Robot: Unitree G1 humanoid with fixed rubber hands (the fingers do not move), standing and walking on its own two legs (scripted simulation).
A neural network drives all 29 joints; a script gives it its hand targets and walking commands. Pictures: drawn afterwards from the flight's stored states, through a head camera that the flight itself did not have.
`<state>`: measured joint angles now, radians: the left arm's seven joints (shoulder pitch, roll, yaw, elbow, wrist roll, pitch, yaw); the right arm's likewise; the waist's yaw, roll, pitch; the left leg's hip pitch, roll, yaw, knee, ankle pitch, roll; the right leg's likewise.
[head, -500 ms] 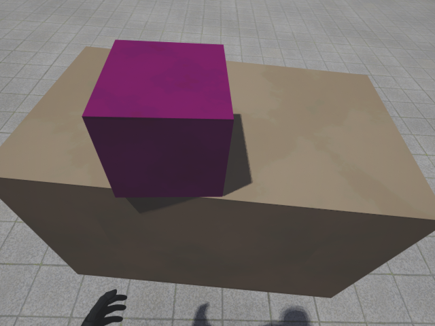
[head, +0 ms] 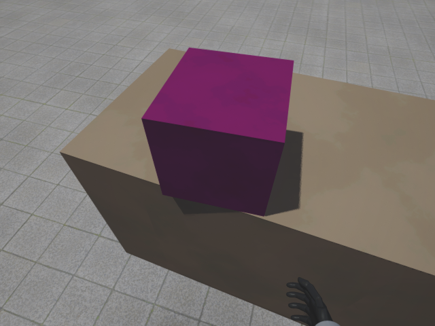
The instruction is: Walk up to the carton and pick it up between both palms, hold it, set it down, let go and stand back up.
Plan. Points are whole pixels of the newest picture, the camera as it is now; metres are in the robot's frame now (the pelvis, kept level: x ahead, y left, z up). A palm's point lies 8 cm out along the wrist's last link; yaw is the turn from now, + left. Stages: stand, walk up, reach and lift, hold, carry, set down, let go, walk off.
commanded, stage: walk up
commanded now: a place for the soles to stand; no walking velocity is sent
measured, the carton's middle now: (225, 130) +0.52 +0.02 +0.06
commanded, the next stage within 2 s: none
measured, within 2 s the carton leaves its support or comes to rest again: neither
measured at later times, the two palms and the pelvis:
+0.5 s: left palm out of the picture +0.11 +0.24 -0.10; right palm out of the picture +0.11 -0.17 -0.10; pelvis +0.02 +0.03 +0.01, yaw -1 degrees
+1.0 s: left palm out of the picture +0.09 +0.27 -0.11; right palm out of the picture +0.10 -0.15 -0.10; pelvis +0.03 +0.06 +0.02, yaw -2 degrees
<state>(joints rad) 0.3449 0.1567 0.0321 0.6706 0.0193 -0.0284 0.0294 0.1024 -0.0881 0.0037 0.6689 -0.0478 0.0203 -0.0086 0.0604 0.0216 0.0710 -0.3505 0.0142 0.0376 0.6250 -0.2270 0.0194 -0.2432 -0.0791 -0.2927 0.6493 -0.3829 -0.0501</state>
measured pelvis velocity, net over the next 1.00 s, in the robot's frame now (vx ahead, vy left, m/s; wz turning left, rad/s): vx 0.03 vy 0.06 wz -0.04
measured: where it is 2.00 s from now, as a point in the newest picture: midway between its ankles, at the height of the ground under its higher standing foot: outside the picture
